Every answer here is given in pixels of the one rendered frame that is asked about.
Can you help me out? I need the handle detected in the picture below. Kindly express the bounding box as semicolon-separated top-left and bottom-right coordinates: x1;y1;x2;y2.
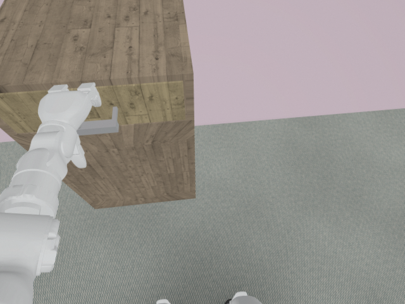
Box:
77;106;119;136

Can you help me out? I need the right robot shin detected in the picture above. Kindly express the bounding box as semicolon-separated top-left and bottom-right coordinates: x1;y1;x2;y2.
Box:
231;291;247;301

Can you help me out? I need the cabinet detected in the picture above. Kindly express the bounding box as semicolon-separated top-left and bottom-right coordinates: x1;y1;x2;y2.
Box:
0;0;196;209

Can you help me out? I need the robot left upper arm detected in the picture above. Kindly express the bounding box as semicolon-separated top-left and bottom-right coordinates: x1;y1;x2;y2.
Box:
0;212;60;304

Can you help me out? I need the robot left forearm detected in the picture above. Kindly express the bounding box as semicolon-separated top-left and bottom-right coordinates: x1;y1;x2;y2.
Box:
0;120;78;219

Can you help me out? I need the left robot hand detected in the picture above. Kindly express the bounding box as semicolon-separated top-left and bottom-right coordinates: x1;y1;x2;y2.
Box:
38;82;101;168

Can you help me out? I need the drawer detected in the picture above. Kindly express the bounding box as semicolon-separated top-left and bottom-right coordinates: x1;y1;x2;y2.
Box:
0;80;185;134

